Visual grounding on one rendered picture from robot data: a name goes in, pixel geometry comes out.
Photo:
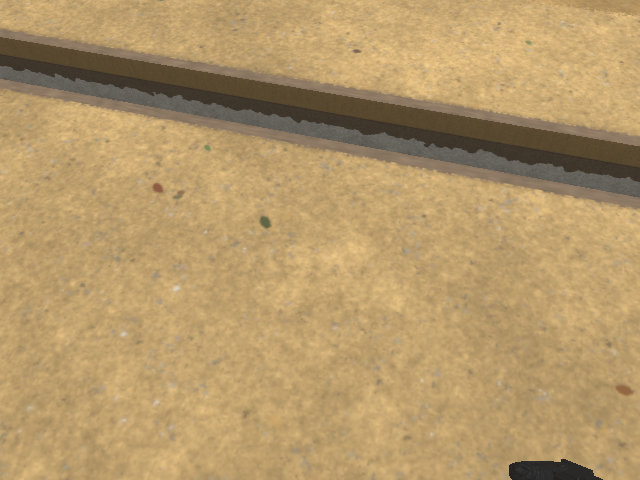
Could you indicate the robot right hand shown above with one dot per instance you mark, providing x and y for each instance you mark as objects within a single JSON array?
[{"x": 550, "y": 470}]

